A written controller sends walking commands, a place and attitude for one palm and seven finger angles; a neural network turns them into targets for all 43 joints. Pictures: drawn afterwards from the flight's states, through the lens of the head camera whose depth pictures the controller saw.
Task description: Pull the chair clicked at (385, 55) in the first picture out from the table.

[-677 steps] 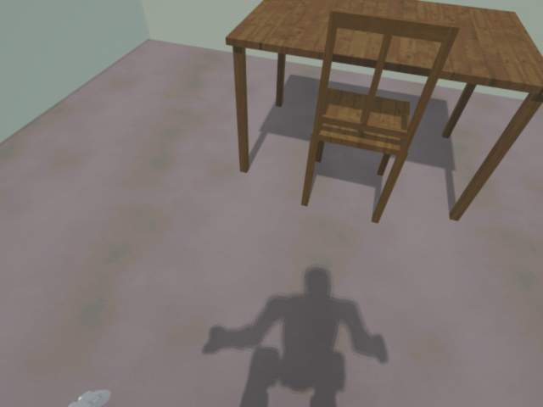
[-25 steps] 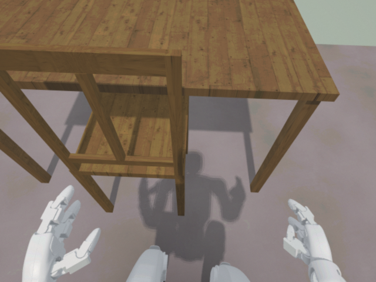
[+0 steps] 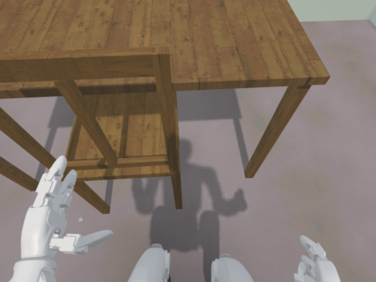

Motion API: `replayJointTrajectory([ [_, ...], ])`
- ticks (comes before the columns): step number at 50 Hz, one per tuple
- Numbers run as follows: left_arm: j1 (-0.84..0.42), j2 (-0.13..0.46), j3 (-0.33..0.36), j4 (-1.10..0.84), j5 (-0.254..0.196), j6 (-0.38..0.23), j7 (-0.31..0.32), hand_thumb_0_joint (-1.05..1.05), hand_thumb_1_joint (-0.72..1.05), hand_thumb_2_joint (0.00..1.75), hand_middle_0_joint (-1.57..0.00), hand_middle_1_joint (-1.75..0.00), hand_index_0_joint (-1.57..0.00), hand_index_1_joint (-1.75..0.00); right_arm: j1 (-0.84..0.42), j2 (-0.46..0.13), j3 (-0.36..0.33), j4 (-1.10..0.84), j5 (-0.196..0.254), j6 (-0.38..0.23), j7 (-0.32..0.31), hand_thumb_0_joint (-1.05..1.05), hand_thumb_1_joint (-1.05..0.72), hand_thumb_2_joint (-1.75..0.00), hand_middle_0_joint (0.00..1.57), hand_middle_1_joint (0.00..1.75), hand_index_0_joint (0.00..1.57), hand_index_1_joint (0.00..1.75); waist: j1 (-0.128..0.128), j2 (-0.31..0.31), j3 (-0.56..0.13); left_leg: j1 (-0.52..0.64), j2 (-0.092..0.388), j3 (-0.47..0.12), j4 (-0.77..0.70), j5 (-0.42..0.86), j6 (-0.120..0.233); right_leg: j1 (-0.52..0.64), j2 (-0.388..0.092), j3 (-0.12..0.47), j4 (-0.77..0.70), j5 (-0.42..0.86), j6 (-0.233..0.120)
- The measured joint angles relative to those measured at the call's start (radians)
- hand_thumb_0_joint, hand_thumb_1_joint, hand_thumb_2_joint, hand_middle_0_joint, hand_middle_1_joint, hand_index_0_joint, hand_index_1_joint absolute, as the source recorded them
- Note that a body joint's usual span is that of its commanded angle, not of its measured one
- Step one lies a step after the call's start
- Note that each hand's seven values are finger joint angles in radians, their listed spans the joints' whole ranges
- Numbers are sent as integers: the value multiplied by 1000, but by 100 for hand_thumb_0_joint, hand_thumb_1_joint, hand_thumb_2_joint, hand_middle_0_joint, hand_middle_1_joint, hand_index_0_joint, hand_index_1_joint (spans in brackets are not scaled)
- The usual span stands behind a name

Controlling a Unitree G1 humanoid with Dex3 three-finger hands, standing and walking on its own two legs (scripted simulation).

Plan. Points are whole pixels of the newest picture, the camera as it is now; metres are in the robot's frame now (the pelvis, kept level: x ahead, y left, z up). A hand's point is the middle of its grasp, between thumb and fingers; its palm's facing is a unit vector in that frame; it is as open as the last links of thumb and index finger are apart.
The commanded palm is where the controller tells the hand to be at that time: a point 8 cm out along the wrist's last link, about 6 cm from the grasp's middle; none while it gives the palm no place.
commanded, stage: raise the hand toward the chair's back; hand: left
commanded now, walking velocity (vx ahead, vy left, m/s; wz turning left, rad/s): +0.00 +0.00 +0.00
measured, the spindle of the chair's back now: (94, 129) +0.43 +0.25 +0.02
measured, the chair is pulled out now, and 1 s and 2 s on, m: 0.00 0.00 0.00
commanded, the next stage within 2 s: aim the fingers beside a spindle in 1.06 s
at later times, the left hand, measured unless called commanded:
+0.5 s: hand (53, 213) +0.23 +0.25 +0.05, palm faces +0.12 -0.99 -0.04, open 16.9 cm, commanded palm +0.21 +0.30 +0.06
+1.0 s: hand (66, 203) +0.25 +0.23 +0.06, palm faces +0.12 -0.99 -0.06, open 16.9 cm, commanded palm +0.22 +0.28 +0.06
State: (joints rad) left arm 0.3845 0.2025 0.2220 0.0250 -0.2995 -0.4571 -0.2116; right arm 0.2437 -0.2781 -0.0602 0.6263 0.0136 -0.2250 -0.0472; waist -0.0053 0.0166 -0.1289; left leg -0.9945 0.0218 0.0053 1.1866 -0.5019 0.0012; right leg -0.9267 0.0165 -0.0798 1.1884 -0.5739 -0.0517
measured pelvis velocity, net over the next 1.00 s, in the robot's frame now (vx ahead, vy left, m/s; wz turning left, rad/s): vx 0.00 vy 0.02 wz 0.01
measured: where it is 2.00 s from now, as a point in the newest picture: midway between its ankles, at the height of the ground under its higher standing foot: outside the picture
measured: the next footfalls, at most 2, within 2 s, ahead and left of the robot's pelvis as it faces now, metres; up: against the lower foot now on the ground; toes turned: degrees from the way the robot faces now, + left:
none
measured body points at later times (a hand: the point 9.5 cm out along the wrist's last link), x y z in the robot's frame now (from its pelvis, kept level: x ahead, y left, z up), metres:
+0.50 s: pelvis -0.01 +0.04 +0.01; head +0.07 +0.07 +0.45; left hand +0.22 +0.31 +0.06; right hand +0.19 -0.17 -0.06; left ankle +0.04 +0.12 -0.64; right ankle +0.00 -0.09 -0.64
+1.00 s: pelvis +0.00 +0.02 +0.01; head +0.08 +0.03 +0.45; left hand +0.24 +0.29 +0.07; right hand +0.18 -0.22 -0.07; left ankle +0.04 +0.12 -0.64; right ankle +0.00 -0.09 -0.64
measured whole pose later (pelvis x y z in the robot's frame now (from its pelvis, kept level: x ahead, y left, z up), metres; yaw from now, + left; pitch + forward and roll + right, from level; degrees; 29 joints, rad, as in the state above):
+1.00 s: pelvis +0.00 +0.02 +0.01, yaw +0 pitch +16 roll -3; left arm 0.29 0.25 0.22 -0.01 -0.27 -0.33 -0.17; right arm 0.22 -0.25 0.02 0.58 -0.01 -0.22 -0.03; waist 0.00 0.03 -0.13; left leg -0.95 0.02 -0.02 1.17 -0.50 0.02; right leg -0.86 0.02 -0.10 1.12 -0.55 -0.03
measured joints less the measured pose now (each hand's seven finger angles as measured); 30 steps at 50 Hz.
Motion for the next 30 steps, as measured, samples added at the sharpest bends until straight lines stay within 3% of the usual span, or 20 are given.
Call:
replayJointTrajectory([
  [4,-28,6,-37,-1,10,36,-4,0,-20,42,-9,-12,-8,-13,-24,8,8,-16,-1,-4,-10,1,-91,-90,20,30,20,30,-1,-13,8,-22,0,1,34,-11,15,-14,0,1,19,-1,10],
  [7,-22,17,-48,-47,30,69,37,0,-27,39,-8,-11,-8,-12,-40,31,20,-37,-6,-1,-9,1,-91,-90,20,30,20,30,-4,-14,12,-8,0,-2,32,-10,25,7,0,-2,3,6,19],
  [13,-17,29,-36,-103,48,79,104,-1,-40,34,-7,-9,-7,-10,-60,67,65,-66,-16,9,8,1,-90,-90,20,30,20,30,5,2,1,23,-8,-9,5,4,40,53,-5,-9,-47,31,36],
  [21,-65,44,-46,-50,50,151,57,-1,-48,31,-6,-8,-6,-9,-58,69,112,-88,-18,9,3,1,-90,-90,20,30,21,30,24,7,2,25,-19,-12,-2,14,55,65,-15,-13,-66,43,51],
  [30,-98,66,-8,-68,45,133,58,-1,-50,30,-6,-8,-6,-8,-30,49,103,-69,-23,9,5,1,-90,-90,21,30,21,30,14,4,10,42,-19,-18,-15,15,53,86,-13,-17,-87,47,52],
])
